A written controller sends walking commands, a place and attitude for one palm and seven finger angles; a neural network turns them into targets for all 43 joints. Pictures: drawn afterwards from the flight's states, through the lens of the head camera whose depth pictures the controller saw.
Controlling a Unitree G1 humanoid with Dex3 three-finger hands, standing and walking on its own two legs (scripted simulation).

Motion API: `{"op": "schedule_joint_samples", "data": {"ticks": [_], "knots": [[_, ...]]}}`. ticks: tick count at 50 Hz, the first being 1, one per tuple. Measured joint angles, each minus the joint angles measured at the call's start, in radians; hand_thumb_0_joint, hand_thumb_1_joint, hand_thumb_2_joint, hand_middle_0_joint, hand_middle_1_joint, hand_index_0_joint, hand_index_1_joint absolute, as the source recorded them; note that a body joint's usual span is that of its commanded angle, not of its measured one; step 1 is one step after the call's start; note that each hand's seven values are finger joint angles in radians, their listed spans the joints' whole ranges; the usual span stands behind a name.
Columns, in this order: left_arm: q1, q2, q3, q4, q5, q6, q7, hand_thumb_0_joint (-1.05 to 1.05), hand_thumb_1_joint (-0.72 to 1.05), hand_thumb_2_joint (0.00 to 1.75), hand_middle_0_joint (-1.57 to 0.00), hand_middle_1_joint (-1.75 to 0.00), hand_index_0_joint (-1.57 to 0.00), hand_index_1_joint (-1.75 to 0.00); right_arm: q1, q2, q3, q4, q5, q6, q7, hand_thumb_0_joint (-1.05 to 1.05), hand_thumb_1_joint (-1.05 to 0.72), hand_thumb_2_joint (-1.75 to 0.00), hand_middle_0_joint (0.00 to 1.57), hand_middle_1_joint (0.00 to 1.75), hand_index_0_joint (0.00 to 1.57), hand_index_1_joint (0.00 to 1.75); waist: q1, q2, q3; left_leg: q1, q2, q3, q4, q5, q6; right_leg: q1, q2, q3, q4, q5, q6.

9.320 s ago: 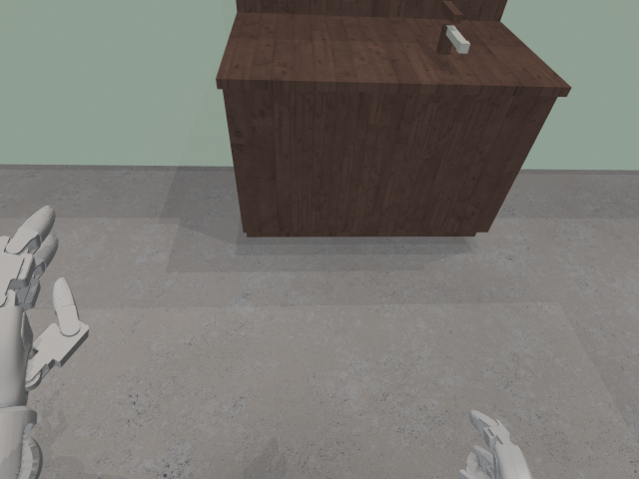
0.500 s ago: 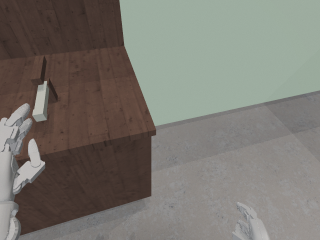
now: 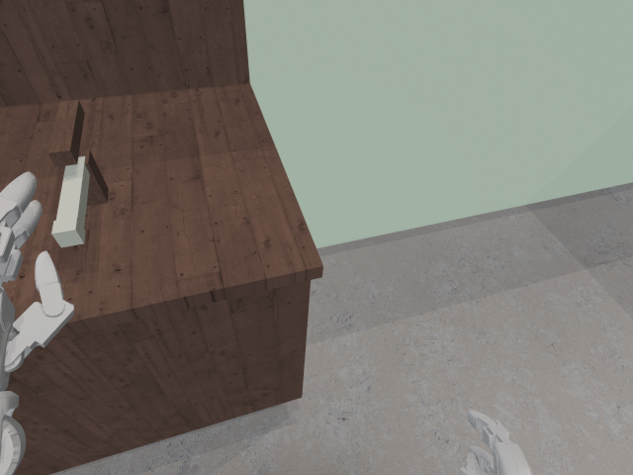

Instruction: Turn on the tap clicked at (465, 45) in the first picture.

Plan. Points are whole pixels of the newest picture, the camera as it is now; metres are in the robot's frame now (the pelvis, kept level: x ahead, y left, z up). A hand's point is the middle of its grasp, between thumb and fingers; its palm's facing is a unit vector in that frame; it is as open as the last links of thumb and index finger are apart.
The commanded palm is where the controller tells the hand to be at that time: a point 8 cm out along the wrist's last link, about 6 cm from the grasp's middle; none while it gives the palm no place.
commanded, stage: come to a stop and stand still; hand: left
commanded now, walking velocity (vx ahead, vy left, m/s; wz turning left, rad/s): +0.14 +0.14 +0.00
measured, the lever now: (69, 232) +0.38 +0.36 +0.08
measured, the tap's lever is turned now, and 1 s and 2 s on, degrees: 0 0 0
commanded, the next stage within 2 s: look again from close up in 1.12 s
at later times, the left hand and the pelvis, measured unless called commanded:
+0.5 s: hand (66, 278) +0.24 +0.25 +0.19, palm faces +0.46 -0.82 -0.33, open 7.4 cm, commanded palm +0.18 +0.28 +0.20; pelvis +0.03 +0.00 +0.01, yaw +1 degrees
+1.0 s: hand out of the picture +0.24 +0.33 +0.20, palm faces +0.41 -0.85 -0.35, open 7.4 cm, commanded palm +0.17 +0.36 +0.20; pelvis +0.01 +0.08 +0.02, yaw -1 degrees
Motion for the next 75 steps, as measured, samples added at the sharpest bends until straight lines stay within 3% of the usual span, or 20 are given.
{"op": "schedule_joint_samples", "data": {"ticks": [1, 4, 7, 11, 15, 16, 18, 21, 23, 26, 28, 30, 33, 37, 42, 50, 61, 75], "knots": [[0.001, 0.000, 0.011, -0.001, -0.002, 0.004, 0.002, 0.01, 0.89, 0.89, -0.21, -0.31, -0.21, -0.30, -0.009, 0.004, -0.002, 0.001, 0.000, 0.004, -0.002, 0.01, -0.90, -0.90, 0.21, 0.30, 0.20, 0.30, -0.001, -0.010, 0.009, 0.010, -0.009, 0.012, -0.009, 0.000, 0.017, -0.032, -0.008, 0.010, 0.076, 0.014, -0.008], [0.006, 0.001, 0.028, 0.008, 0.001, 0.019, 0.007, 0.01, 0.89, 0.89, -0.21, -0.31, -0.21, -0.30, -0.018, 0.024, -0.009, -0.003, -0.016, -0.004, 0.004, 0.01, -0.90, -0.90, 0.21, 0.30, 0.20, 0.30, -0.017, -0.010, 0.029, 0.056, -0.019, 0.021, -0.063, 0.033, 0.023, -0.156, 0.022, 0.024, 0.386, -0.037, -0.038], [0.026, 0.005, 0.018, -0.006, 0.000, 0.025, 0.004, 0.01, 0.89, 0.89, -0.21, -0.31, -0.20, -0.30, 0.005, 0.037, -0.005, -0.010, -0.012, -0.019, 0.011, 0.01, -0.90, -0.90, 0.21, 0.30, 0.20, 0.30, -0.031, 0.000, 0.021, 0.103, -0.020, 0.009, -0.148, 0.067, 0.026, -0.256, 0.042, -0.023, 0.476, 0.002, -0.046], [0.056, 0.017, 0.011, -0.045, 0.000, 0.020, -0.004, 0.01, 0.89, 0.89, -0.21, -0.31, -0.20, -0.30, 0.034, 0.038, 0.008, -0.019, -0.013, -0.031, 0.005, 0.01, -0.90, -0.90, 0.21, 0.30, 0.20, 0.30, -0.030, 0.011, 0.029, 0.159, -0.022, -0.004, -0.238, 0.103, 0.014, -0.292, 0.048, -0.088, 0.270, 0.151, -0.051], [0.071, 0.047, 0.030, -0.044, -0.010, 0.023, -0.006, 0.01, 0.89, 0.89, -0.21, -0.31, -0.21, -0.30, 0.051, 0.030, 0.017, -0.028, -0.014, -0.030, -0.013, 0.01, -0.90, -0.90, 0.21, 0.30, 0.20, 0.30, -0.026, 0.028, 0.045, 0.172, -0.025, -0.018, -0.194, 0.066, -0.002, -0.190, 0.063, -0.115, -0.049, 0.316, -0.073], [0.066, 0.057, 0.036, -0.040, -0.011, 0.026, -0.006, 0.01, 0.89, 0.89, -0.21, -0.31, -0.21, -0.30, 0.054, 0.028, 0.019, -0.029, -0.012, -0.029, -0.017, 0.01, -0.90, -0.90, 0.21, 0.30, 0.20, 0.30, -0.027, 0.027, 0.045, 0.154, -0.027, -0.023, -0.139, 0.043, -0.017, -0.150, 0.064, -0.116, -0.110, 0.371, -0.090], [0.029, 0.046, 0.038, -0.022, -0.014, 0.024, -0.005, 0.01, 0.89, 0.89, -0.21, -0.31, -0.21, -0.30, 0.031, 0.013, 0.014, -0.016, -0.009, -0.025, -0.015, 0.01, -0.90, -0.90, 0.21, 0.30, 0.20, 0.30, -0.018, 0.050, 0.055, 0.064, -0.010, -0.035, 0.061, 0.022, -0.074, -0.130, 0.077, -0.130, -0.118, 0.293, -0.122], [-0.013, 0.005, 0.033, -0.007, -0.015, 0.026, 0.005, 0.01, 0.89, 0.89, -0.21, -0.31, -0.21, -0.30, -0.023, -0.002, 0.007, -0.002, -0.003, -0.009, -0.002, 0.01, -0.90, -0.90, 0.21, 0.30, 0.20, 0.30, 0.011, 0.044, 0.076, -0.061, 0.010, -0.063, 0.291, -0.064, -0.095, -0.135, 0.083, -0.121, -0.097, 0.255, -0.131], [-0.016, -0.020, 0.020, -0.013, -0.006, 0.037, 0.018, 0.01, 0.89, 0.89, -0.21, -0.31, -0.21, -0.30, -0.046, -0.004, 0.016, -0.004, -0.007, 0.003, -0.007, 0.01, -0.90, -0.90, 0.21, 0.30, 0.20, 0.30, 0.020, 0.018, 0.076, -0.076, 0.046, -0.064, 0.234, -0.056, -0.087, -0.132, 0.077, -0.106, -0.104, 0.267, -0.124], [-0.009, -0.042, -0.015, -0.042, -0.002, 0.059, 0.029, 0.01, 0.89, 0.89, -0.21, -0.31, -0.21, -0.30, -0.056, -0.011, 0.022, -0.015, -0.018, 0.004, -0.025, 0.01, -0.90, -0.90, 0.21, 0.30, 0.20, 0.30, 0.014, -0.003, 0.058, -0.029, 0.086, -0.062, 0.009, 0.039, -0.082, -0.126, 0.065, -0.106, -0.108, 0.270, -0.117], [-0.139, 0.029, -0.002, 0.023, 0.052, 0.030, -0.016, 0.01, 0.89, 0.89, -0.21, -0.31, -0.21, -0.30, -0.036, -0.005, -0.007, 0.002, -0.030, -0.057, -0.046, 0.01, -0.91, -0.90, 0.21, 0.30, 0.20, 0.30, 0.058, -0.013, 0.055, -0.023, 0.095, -0.064, -0.047, 0.086, -0.083, -0.130, 0.065, -0.113, -0.118, 0.280, -0.109], [-0.250, 0.072, 0.032, 0.136, 0.039, -0.021, -0.028, 0.01, 0.88, 0.89, -0.22, -0.31, -0.21, -0.30, -0.038, -0.005, -0.008, 0.017, -0.017, -0.085, -0.038, 0.01, -0.91, -0.90, 0.20, 0.30, 0.20, 0.30, 0.085, -0.022, 0.057, -0.021, 0.081, -0.072, -0.054, 0.098, -0.078, -0.119, 0.071, -0.101, -0.155, 0.311, -0.107], [-0.255, 0.049, 0.055, 0.195, -0.002, -0.036, -0.005, 0.01, 0.89, 0.89, -0.21, -0.31, -0.21, -0.30, -0.033, -0.011, 0.006, 0.003, -0.009, -0.107, -0.007, 0.01, -0.91, -0.90, 0.20, 0.30, 0.20, 0.30, 0.070, -0.019, 0.051, 0.029, 0.060, -0.057, -0.125, 0.169, -0.079, -0.085, 0.067, -0.062, -0.210, 0.344, -0.089], [-0.145, -0.016, -0.016, 0.152, -0.010, -0.046, -0.009, 0.01, 0.90, 0.90, -0.20, -0.31, -0.20, -0.30, 0.010, -0.011, 0.015, -0.030, 0.005, -0.123, 0.014, 0.01, -0.91, -0.90, 0.20, 0.30, 0.20, 0.30, 0.035, -0.001, 0.033, 0.072, 0.044, -0.022, -0.199, 0.223, -0.047, -0.080, 0.057, -0.021, -0.195, 0.200, -0.055], [-0.078, 0.018, -0.034, 0.137, 0.013, -0.054, -0.044, 0.01, 0.89, 0.90, -0.21, -0.31, -0.20, -0.30, 0.064, 0.036, 0.026, -0.038, 0.008, -0.123, 0.028, 0.01, -0.90, -0.90, 0.20, 0.30, 0.20, 0.30, 0.006, -0.035, 0.032, 0.063, 0.006, -0.012, -0.212, 0.236, -0.016, -0.057, 0.051, 0.011, -0.117, 0.156, -0.029], [-0.097, 0.002, 0.029, 0.098, 0.016, -0.071, -0.034, 0.01, 0.89, 0.89, -0.21, -0.31, -0.21, -0.30, 0.068, 0.046, 0.036, 0.020, -0.007, -0.139, 0.052, 0.02, -0.90, -0.90, 0.21, 0.30, 0.20, 0.30, 0.022, -0.011, 0.051, 0.020, 0.003, -0.020, -0.221, 0.252, -0.006, -0.003, 0.065, 0.007, -0.219, 0.244, -0.041], [-0.063, -0.033, -0.008, 0.104, 0.029, -0.036, -0.029, 0.01, 0.89, 0.90, -0.21, -0.31, -0.20, -0.30, 0.011, 0.027, 0.025, 0.004, -0.012, -0.127, 0.024, 0.02, -0.90, -0.90, 0.21, 0.30, 0.20, 0.30, 0.026, -0.001, 0.023, 0.038, -0.002, -0.024, -0.259, 0.251, -0.005, 0.020, 0.062, 0.007, -0.266, 0.249, -0.030], [-0.027, -0.028, -0.012, 0.045, 0.004, 0.012, -0.025, 0.01, 0.89, 0.89, -0.21, -0.31, -0.20, -0.30, -0.043, 0.004, 0.013, -0.033, -0.008, -0.082, 0.001, 0.01, -0.90, -0.90, 0.21, 0.30, 0.20, 0.30, 0.018, 0.003, 0.014, 0.062, 0.023, -0.039, -0.248, 0.205, -0.027, 0.065, 0.089, -0.004, -0.301, 0.225, -0.051]]}}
